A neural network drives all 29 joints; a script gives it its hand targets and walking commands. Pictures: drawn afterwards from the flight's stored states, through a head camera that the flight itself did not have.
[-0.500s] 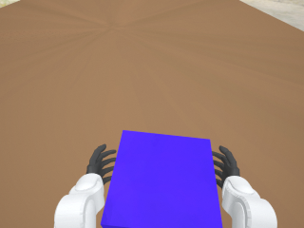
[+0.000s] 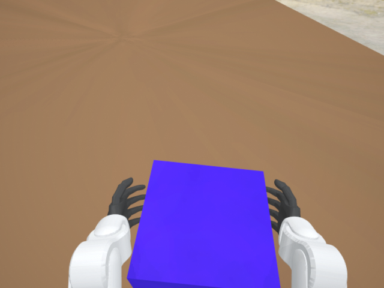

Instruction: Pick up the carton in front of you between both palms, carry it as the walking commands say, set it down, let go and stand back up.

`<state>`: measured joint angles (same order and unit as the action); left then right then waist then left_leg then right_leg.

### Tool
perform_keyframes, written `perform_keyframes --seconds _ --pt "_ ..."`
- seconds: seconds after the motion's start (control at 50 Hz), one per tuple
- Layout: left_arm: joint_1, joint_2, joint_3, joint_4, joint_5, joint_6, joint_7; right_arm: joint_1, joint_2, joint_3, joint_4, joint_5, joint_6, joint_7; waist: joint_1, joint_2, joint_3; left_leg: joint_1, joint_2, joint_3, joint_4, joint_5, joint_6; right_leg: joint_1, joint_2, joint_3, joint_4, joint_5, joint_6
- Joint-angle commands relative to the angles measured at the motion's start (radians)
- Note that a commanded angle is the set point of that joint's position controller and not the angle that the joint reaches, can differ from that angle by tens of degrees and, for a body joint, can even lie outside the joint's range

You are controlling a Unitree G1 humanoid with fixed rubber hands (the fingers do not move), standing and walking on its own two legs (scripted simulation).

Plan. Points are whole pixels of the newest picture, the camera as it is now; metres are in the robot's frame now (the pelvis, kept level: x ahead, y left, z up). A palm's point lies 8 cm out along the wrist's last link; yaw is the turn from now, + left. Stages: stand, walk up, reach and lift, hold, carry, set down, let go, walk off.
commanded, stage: carry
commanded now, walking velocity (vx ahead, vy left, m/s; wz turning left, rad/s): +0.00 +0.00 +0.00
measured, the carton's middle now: (199, 241) +0.23 +0.00 +0.02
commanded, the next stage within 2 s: hold in 1.12 s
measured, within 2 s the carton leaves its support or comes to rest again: neither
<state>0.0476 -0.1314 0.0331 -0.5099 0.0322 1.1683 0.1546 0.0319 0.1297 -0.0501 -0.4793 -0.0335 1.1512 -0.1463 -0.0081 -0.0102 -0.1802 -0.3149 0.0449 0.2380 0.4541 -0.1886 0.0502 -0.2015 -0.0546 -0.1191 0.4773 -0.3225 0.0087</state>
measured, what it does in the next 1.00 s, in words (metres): stands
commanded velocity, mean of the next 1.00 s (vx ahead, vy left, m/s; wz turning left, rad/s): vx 0.00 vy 0.00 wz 0.00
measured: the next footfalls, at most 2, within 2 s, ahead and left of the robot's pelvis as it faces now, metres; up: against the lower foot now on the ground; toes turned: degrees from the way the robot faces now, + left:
none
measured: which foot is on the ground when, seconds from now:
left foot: down 0.00-1.00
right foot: down 0.00-1.00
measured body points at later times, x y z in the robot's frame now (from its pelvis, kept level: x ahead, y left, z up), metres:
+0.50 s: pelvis +0.01 -0.01 +0.00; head -0.02 -0.01 +0.44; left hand +0.28 +0.14 +0.06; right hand +0.28 -0.17 +0.06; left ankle +0.03 +0.09 -0.74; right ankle -0.05 -0.11 -0.74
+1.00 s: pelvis -0.01 -0.01 +0.00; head -0.02 -0.01 +0.45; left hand +0.30 +0.14 +0.03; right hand +0.31 -0.16 +0.03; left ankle +0.03 +0.09 -0.74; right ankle -0.05 -0.11 -0.74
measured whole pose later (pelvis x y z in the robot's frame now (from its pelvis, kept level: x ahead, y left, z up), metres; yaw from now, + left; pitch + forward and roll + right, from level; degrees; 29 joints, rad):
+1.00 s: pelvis -0.01 -0.01 +0.00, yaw +1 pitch +2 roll +0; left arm -0.25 -0.15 0.19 0.21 0.25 0.67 0.02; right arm -0.27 0.15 -0.22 0.24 -0.26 0.67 -0.05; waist 0.00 -0.01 -0.07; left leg -0.34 0.07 0.22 0.50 -0.20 0.03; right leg -0.21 -0.03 -0.14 0.51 -0.33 -0.02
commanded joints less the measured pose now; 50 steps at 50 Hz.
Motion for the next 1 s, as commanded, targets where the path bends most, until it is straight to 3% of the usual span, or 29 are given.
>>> perform_keyframes --seconds 0.0,0.12,0.22,0.36,0.58,0.82,0.9,0.98 --pt "-0.305 -0.563 -0.475 -0.04 -0.159 0.003 -0.004 -0.298 0.576 0.501 -0.065 0.179 0.021 0.004 0.004 -0.011 -0.126 0.151 0.14 -0.132 0.048 0.423 -0.021 -0.013 -0.12 0.079 -0.024 0.493 -0.007" --pt "-0.358 -0.605 -0.478 -0.007 -0.167 0.007 -0.009 -0.335 0.616 0.489 -0.028 0.169 0.024 0.0 0.007 -0.008 -0.115 0.14 0.132 -0.124 0.079 0.414 -0.03 -0.01 -0.118 0.074 0.0 0.556 -0.007" --pt "-0.411 -0.664 -0.519 0.015 -0.171 -0.026 -0.057 -0.4 0.676 0.54 -0.013 0.18 -0.011 0.05 0.008 -0.009 -0.135 0.146 0.129 -0.132 0.084 0.385 -0.024 0.005 -0.111 0.074 0.01 0.513 -0.016" --pt "-0.45 -0.633 -0.506 0.112 -0.138 -0.088 -0.127 -0.458 0.639 0.532 0.083 0.158 -0.074 0.124 0.01 -0.001 -0.132 0.149 0.132 -0.137 0.059 0.324 -0.023 0.01 -0.107 0.076 -0.01 0.417 -0.026" --pt "-0.56 -0.679 -0.42 0.363 -0.06 -0.25 -0.217 -0.564 0.683 0.422 0.355 0.074 -0.232 0.215 0.008 0.003 -0.094 0.142 0.135 -0.145 0.004 0.195 -0.023 -0.021 -0.104 0.086 -0.066 0.273 -0.037" --pt "-0.75 -0.837 -0.343 0.686 0.002 -0.511 -0.342 -0.755 0.842 0.355 0.687 0.019 -0.491 0.347 0.007 0.011 -0.136 0.154 0.135 -0.153 -0.006 0.16 -0.024 -0.009 -0.097 0.088 -0.067 0.209 -0.044" --pt "-0.791 -0.89 -0.371 0.697 -0.01 -0.551 -0.362 -0.786 0.896 0.382 0.704 0.026 -0.53 0.368 0.007 0.014 -0.16 0.167 0.137 -0.153 0.001 0.188 -0.022 0.002 -0.096 0.087 -0.055 0.229 -0.043" --pt "-0.775 -0.931 -0.426 0.638 -0.039 -0.524 -0.363 -0.766 0.935 0.433 0.648 0.053 -0.504 0.368 0.008 0.013 -0.185 0.177 0.139 -0.153 0.013 0.229 -0.021 0.014 -0.098 0.085 -0.038 0.268 -0.04"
